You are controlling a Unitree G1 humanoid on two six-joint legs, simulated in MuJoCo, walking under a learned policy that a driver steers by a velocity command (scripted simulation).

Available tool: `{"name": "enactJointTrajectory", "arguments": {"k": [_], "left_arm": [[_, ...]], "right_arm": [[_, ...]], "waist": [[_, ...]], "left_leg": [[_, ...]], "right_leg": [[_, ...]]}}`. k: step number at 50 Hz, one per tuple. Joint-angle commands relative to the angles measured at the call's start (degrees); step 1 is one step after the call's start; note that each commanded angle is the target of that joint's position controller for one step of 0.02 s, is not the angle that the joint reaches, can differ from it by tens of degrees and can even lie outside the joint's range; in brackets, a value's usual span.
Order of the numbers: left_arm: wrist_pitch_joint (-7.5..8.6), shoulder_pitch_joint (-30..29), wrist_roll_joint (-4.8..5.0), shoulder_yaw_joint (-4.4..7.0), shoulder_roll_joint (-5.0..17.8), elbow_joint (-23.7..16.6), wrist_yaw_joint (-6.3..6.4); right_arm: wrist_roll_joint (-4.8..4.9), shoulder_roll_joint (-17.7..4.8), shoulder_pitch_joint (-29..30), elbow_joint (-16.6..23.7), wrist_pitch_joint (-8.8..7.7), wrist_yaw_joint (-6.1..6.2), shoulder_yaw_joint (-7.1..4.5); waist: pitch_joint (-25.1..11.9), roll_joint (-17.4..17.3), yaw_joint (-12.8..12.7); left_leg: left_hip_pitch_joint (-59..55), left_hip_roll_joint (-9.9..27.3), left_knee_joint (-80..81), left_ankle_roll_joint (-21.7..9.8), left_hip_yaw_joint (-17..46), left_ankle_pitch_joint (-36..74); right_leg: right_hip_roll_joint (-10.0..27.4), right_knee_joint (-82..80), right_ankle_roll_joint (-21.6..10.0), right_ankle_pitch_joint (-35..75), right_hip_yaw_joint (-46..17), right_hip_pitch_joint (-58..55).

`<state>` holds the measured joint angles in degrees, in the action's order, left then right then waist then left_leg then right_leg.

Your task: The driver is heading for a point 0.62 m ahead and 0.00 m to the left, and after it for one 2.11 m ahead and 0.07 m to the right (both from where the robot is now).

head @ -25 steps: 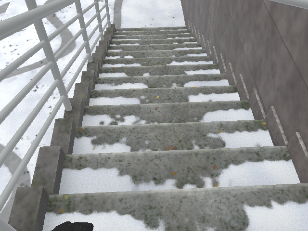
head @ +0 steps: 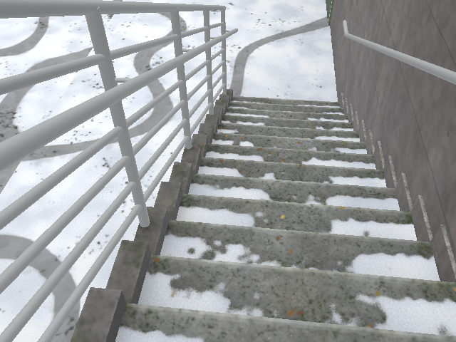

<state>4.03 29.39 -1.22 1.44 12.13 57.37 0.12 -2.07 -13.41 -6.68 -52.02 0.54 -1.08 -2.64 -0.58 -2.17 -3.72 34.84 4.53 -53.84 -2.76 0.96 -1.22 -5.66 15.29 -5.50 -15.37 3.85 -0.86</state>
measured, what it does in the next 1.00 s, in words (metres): goes down: left foot 0.15 m lower, then right foot 0.15 m lower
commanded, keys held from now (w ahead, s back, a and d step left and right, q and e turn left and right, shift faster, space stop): w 0.48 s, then w+e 0.28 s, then e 0.24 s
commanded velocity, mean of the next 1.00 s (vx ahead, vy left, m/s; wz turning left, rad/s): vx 0.45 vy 0.00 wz -0.19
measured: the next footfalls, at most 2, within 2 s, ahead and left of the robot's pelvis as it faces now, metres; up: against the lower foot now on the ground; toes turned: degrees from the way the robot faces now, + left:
left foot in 0.32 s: +0.35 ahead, +0.19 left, -0.15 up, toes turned +4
right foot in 0.92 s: +0.63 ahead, -0.06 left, -0.30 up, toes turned -14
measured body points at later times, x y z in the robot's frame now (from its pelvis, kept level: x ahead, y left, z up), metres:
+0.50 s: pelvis +0.28 +0.11 -0.17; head +0.30 +0.12 +0.28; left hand +0.30 +0.37 -0.32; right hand +0.25 -0.15 -0.31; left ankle +0.31 +0.19 -0.89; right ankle +0.26 -0.04 -0.73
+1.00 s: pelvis +0.51 +0.03 -0.32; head +0.55 +0.00 +0.13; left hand +0.74 +0.21 -0.43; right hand +0.39 -0.20 -0.47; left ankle +0.38 +0.19 -0.78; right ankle +0.59 -0.05 -1.04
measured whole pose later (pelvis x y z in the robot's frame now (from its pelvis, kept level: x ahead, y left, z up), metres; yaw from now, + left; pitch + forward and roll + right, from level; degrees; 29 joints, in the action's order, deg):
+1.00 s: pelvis +0.51 +0.03 -0.32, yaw -14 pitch +0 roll +1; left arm 2.3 1.3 -1.2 3.0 11.7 50.3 -1.8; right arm 0.7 -13.3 -23.3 -54.5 -1.2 4.0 -2.7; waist 5.9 -1.9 5.3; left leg 24.7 5.7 -105.7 -1.2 -3.1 -46.7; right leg -3.7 29.6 -5.6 -6.5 2.0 23.7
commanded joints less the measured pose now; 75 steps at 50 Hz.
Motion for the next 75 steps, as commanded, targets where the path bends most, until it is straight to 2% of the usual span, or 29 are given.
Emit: {"name": "enactJointTrajectory", "arguments": {"k": [1, 5, 10, 13, 15, 16, 17, 18, 20, 21, 22, 23, 25, 28, 33, 38, 42, 46, 47, 48, 49, 50, 52, 55, 63, 68, 70, 72, 75], "left_arm": [[0.52, 9.9, -0.68, 1.73, 7.3, 1.2, 1.30], [2.12, 12.3, -0.77, 2.59, 8.6, 1.5, 2.53], [3.53, -0.6, 0.96, 1.19, 5.9, -1.3, 2.45], [1.56, 4.0, -1.94, 1.53, 6.7, -0.4, 3.36], [-0.78, 4.1, -1.09, 1.65, 9.0, 1.1, 3.28], [-1.07, 5.5, 0.21, 1.83, 8.1, 2.2, 3.06], [0.35, 15.4, 3.26, 1.72, 2.4, 3.1, 2.22], [1.71, 16.4, 5.66, 1.67, 4.0, 1.5, 2.89], [0.73, 4.2, 1.48, 0.99, 4.2, -1.3, 3.65], [-0.23, -2.5, -1.09, 1.28, 5.8, -2.1, 2.68], [-1.92, -2.5, -1.81, 1.47, 4.8, -2.3, 2.30], [-2.67, -8.6, -1.55, 1.97, 5.6, -3.7, 2.42], [-3.91, -6.0, -1.44, 1.60, 3.7, -2.1, 0.49], [-5.01, -4.3, -1.93, 1.31, 1.8, 0.2, -0.15], [-3.10, -24.9, -2.10, 2.69, 4.0, -6.3, -0.97], [-2.09, -29.8, -0.60, 2.55, 2.8, -9.0, -3.41], [-2.58, -37.6, 1.34, 0.66, -0.9, -12.9, -3.65], [-2.02, -10.6, -1.80, 2.89, 4.9, -3.5, -1.67], [-1.74, -6.0, -3.10, 4.91, 10.1, -1.1, -1.82], [-1.29, -2.6, -2.43, 5.71, 16.2, -2.6, -2.26], [-1.76, -3.4, 1.68, 5.85, 16.1, -4.5, -1.63], [-3.19, -6.3, 2.71, 5.52, 14.6, -6.3, -0.14], [-4.97, -14.2, 1.52, 3.01, 7.9, -9.0, 1.06], [-3.14, -16.0, 0.07, 1.21, 6.6, -10.2, 1.00], [-4.43, -14.9, 0.76, -1.70, 3.9, -11.6, 2.45], [-7.25, -15.3, 0.01, -1.83, 3.7, -12.9, 0.71], [-8.93, -11.4, -0.29, -1.32, 4.8, -11.4, 2.05], [-7.54, -11.4, 1.40, -0.33, 5.8, -14.0, 1.94], [-6.52, -21.9, 0.93, 0.55, 5.8, -16.2, 1.12]], "right_arm": [[-0.61, -5.1, 6.7, 4.6, -0.92, -0.08, -1.75], [0.31, -5.3, 15.3, 8.4, -3.14, -0.27, -2.09], [0.89, -0.5, 10.1, 7.6, -2.54, -3.26, -0.35], [0.62, -4.1, 4.8, 5.5, -2.71, -0.46, -1.00], [-0.67, -6.4, -15.8, -0.4, -2.82, 1.99, -2.30], [-2.70, -9.9, -25.0, -3.3, -3.22, 1.77, -3.48], [-3.33, -14.4, -30.4, -4.6, -3.93, 1.12, -3.46], [-0.40, -15.7, -33.9, -5.0, -3.74, -0.52, -3.95], [1.67, -14.5, -27.0, -4.6, -3.19, 0.65, -4.06], [1.01, -8.3, -18.6, -1.8, -3.75, 0.91, -2.27], [0.61, -8.3, -17.3, -1.8, -4.58, 1.32, -1.75], [0.65, -5.3, -12.4, -2.3, -5.66, 1.13, -0.56], [2.19, -7.1, -15.3, -4.6, -7.53, 1.97, -1.49], [0.94, -8.5, -20.6, -5.7, -6.73, 2.02, -1.68], [3.19, -5.0, -28.1, -6.4, -7.11, 3.80, -0.84], [1.04, -5.4, -23.7, -4.6, -7.39, 4.18, -1.06], [0.33, -3.5, -27.7, -4.7, -4.53, 5.82, -0.97], [1.59, -7.5, -25.2, -4.0, -3.55, 4.12, -1.82], [1.76, -5.1, -26.3, -4.1, -3.22, 4.37, -1.98], [3.90, -1.7, -28.1, -0.5, -2.65, 5.03, -0.79], [4.05, -4.8, -22.8, 2.8, -2.02, 5.52, -0.42], [3.36, -4.4, -16.5, 6.9, -1.86, 5.85, 0.26], [0.37, -5.1, -11.6, 7.3, -0.31, 5.03, 0.27], [-1.19, -3.7, -11.4, 7.3, 2.68, 5.15, 0.75], [0.06, -0.7, -6.3, 9.4, 3.13, 4.35, 2.80], [1.31, -2.0, -4.0, 8.1, 4.58, 1.73, 2.99], [1.98, -1.9, -5.4, 7.7, 4.51, 1.80, 2.72], [1.65, -7.8, -4.0, 9.1, 1.75, 2.26, 1.37], [1.72, -7.8, -3.8, 10.5, -0.27, 2.39, 0.80]], "waist": [[9.8, 4.9, -0.7], [11.2, 4.5, -3.1], [7.2, 3.1, -1.2], [9.2, 1.7, -2.4], [-1.1, 2.3, 6.4], [-4.0, -4.0, 11.4], [-11.3, -17.7, 7.7], [-20.5, -14.7, 9.2], [-11.3, -8.4, 6.9], [-5.1, -0.2, 6.4], [-1.7, -4.4, 4.2], [5.7, 2.4, 1.4], [6.5, -1.0, -2.5], [0.2, -4.5, -1.1], [7.8, -1.0, 5.7], [10.1, -1.8, 7.0], [14.2, -2.1, 14.6], [-0.9, 1.3, 1.7], [-3.2, 9.6, 0.7], [-14.4, 15.7, 1.3], [-23.8, 9.8, -2.1], [-23.3, 9.3, -2.5], [-13.1, 6.5, 0.4], [-5.8, 3.7, 5.3], [-9.1, 3.5, 6.5], [3.0, 12.4, 1.4], [7.8, 6.4, 1.5], [8.0, -8.2, -0.1], [1.5, -6.7, 2.9]], "left_leg": [[21.1, 2.0, -1.2, -0.6, 5.6, 0.4], [28.5, 0.9, 7.2, -0.2, 6.2, 1.8], [-17.3, -0.7, 24.2, -0.4, -1.9, 36.2], [-10.4, 1.2, 35.3, -0.2, -0.9, 31.4], [-30.7, -0.1, 39.0, -0.3, -4.6, 31.3], [-45.9, 1.7, 36.0, -0.9, -3.6, 30.1], [-66.9, 12.6, 8.8, -2.8, 2.8, 65.1], [-70.2, 20.2, 7.9, -8.7, 14.9, 67.2], [-49.5, 23.3, 28.5, -15.6, 25.1, 9.1], [-35.3, 19.6, 34.5, -15.5, 21.1, -6.6], [-24.6, 22.6, 34.4, -17.8, 23.9, -4.2], [-11.7, 17.1, 35.9, -14.0, 19.7, -5.7], [-4.3, 9.1, 35.3, -9.6, 9.1, -3.1], [-12.4, 12.4, 30.5, -12.6, 8.7, 13.0], [-29.5, 13.3, 28.4, -9.4, 14.2, -26.2], [-11.0, 8.1, 23.4, -4.7, -0.4, -28.0], [-23.1, 8.9, 9.2, -3.6, -3.2, -11.3], [-18.4, 4.8, -27.2, -4.2, -9.1, 3.3], [-5.2, -0.8, -47.2, -2.8, -10.7, -31.0], [16.8, -3.1, -68.3, 0.4, -6.9, -54.9], [23.3, -1.1, -72.3, 1.8, -4.1, -49.6], [28.3, -1.2, -68.2, 3.1, -2.7, -41.2], [22.1, 1.0, -57.9, 2.5, 1.3, -31.4], [14.0, -1.0, -48.6, 2.9, 1.7, -19.6], [-0.6, -2.3, -18.4, 7.1, 2.6, -1.8], [-23.7, -3.8, 6.1, 3.0, -2.1, -20.6], [-24.9, -4.0, 28.1, 0.2, -0.4, -25.2], [-26.9, 7.7, 31.4, -5.8, 17.8, -3.7], [-22.0, 9.9, 35.0, -9.5, 24.8, -2.5]], "right_leg": [[21.9, 3.0, -9.9, 22.7, -16.2, -11.1], [21.3, 5.0, -8.9, 18.3, -16.6, -15.7], [11.3, 12.1, -2.6, 0.3, -5.8, 20.9], [11.7, 25.4, -2.7, 4.6, -9.2, 4.7], [9.3, 52.5, -1.9, 19.0, -6.4, 5.5], [5.1, 76.2, -1.1, 0.3, -4.4, 18.9], [-1.4, 99.8, 1.9, -41.8, -7.8, 41.8], [-0.7, 103.1, 2.3, -37.5, -14.4, 49.4], [3.2, 100.5, 2.6, -23.2, -6.4, 57.1], [6.3, 92.8, 1.5, -15.1, -8.1, 51.7], [7.2, 88.9, 1.2, -14.9, -8.6, 47.1], [10.0, 73.0, 1.7, -2.5, -13.4, 44.0], [10.2, 55.0, 3.1, 8.3, -10.8, 35.8], [8.6, 55.4, 3.1, 16.7, -7.2, 34.4], [7.1, 41.2, 1.6, 30.5, -18.5, 58.6], [5.7, 24.1, 2.5, 45.9, -6.9, 32.9], [8.1, 8.4, 2.1, 41.1, -2.9, 36.5], [3.8, 1.4, 0.3, 40.5, 3.1, 3.0], [11.0, 4.5, -1.3, 54.5, -5.4, -10.3], [25.8, 30.4, -9.5, 98.5, -16.5, -34.7], [30.2, 26.8, -14.0, 95.5, -23.4, -36.3], [30.9, 18.2, -17.5, 63.8, -27.0, -29.2], [24.6, 10.2, -16.1, 32.5, -26.6, -5.8], [18.2, 10.8, -13.9, 37.7, -23.7, 17.1], [11.9, 9.1, -7.0, 16.6, -20.2, 21.0], [12.1, -0.1, -3.6, -11.5, -19.7, 34.5], [12.9, 2.4, -2.5, -15.6, -23.7, 30.4], [5.1, 13.3, 2.6, -2.5, -12.0, 34.3], [2.9, 20.6, 5.8, -2.1, -6.9, 25.7]]}}
Keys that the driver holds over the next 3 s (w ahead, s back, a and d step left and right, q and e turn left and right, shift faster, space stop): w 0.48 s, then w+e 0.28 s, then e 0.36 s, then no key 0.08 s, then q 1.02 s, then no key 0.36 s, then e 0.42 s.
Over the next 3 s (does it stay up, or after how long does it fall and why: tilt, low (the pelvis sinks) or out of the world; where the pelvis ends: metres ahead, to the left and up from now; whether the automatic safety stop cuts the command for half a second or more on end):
stays up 0.60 0.02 -0.31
